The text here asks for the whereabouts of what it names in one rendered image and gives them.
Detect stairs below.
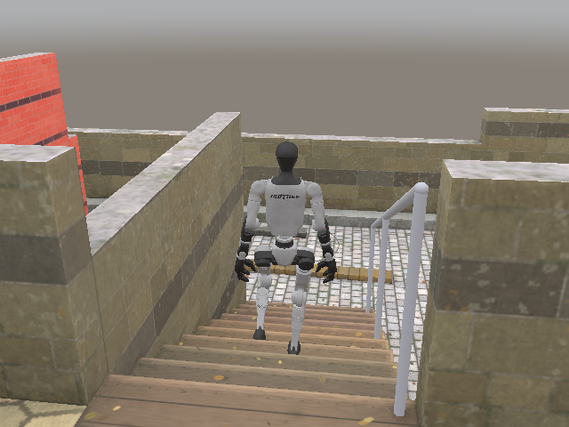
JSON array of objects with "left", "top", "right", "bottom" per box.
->
[{"left": 129, "top": 301, "right": 408, "bottom": 399}]

